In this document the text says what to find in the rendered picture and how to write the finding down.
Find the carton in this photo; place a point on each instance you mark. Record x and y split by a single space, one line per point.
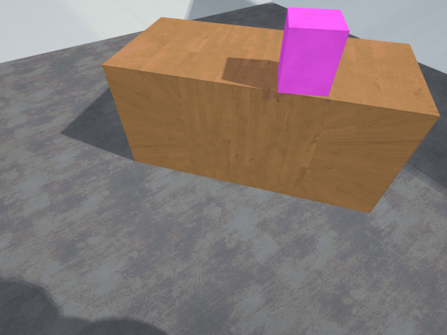
312 46

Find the pedestal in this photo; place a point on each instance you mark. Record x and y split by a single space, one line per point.
202 98

